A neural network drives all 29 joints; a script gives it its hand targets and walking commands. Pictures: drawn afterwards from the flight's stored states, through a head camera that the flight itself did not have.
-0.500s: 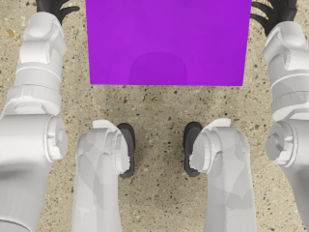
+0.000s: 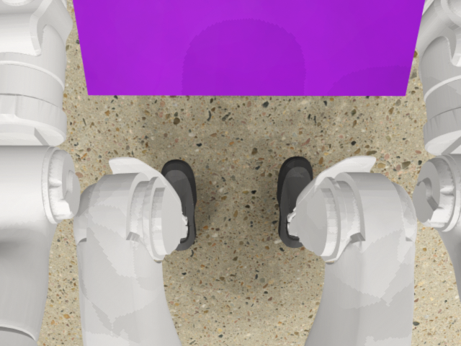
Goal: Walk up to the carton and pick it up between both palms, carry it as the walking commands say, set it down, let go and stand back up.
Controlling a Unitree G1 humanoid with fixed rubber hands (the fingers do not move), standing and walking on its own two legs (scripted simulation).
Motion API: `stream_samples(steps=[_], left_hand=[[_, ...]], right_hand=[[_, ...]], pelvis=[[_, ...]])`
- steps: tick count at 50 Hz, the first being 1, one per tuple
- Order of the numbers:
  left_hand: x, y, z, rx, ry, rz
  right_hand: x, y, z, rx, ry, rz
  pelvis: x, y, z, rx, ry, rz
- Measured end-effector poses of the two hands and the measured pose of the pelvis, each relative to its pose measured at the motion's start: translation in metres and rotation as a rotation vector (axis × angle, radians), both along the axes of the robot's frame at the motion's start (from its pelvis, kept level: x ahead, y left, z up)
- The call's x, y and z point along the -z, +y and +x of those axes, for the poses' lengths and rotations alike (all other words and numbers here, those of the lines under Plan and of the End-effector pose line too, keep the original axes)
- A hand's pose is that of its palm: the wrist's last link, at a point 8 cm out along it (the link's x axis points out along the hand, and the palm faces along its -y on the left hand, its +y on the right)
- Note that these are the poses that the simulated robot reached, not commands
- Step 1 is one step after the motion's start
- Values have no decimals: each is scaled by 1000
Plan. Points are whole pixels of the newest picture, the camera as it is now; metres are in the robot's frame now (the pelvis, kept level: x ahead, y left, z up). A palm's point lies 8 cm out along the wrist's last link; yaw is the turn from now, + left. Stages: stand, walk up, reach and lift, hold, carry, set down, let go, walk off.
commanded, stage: reach and lift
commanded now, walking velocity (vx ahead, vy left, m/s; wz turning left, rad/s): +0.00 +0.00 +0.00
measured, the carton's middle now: out of the picture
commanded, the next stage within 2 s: none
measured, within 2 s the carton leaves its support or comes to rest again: leaves its support in 1.48 s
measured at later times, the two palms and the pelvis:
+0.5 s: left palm out of the picture +0.55 +0.19 -0.16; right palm out of the picture +0.53 -0.20 -0.16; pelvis +0.00 +0.00 +0.01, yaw +0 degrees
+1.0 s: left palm out of the picture +0.55 +0.19 -0.16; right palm out of the picture +0.53 -0.19 -0.16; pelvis +0.00 +0.00 +0.01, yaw +0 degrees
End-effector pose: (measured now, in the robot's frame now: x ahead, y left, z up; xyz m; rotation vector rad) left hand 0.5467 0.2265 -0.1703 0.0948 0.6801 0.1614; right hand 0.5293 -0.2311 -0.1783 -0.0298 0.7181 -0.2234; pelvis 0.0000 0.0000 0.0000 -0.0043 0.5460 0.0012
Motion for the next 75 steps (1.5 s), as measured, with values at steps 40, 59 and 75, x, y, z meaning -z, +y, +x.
stream_samples(steps=[40,59,75], left_hand=[[-13,-35,2,68,27,-21],[-14,-35,4,51,45,-63],[-24,-35,-2,52,32,-40]], right_hand=[[-17,36,1,-87,26,13],[-18,38,3,-80,41,60],[-28,39,1,-96,30,46]], pelvis=[[-17,2,3,5,130,-4],[-4,2,-6,3,121,0],[-12,2,-17,0,-22,-6]])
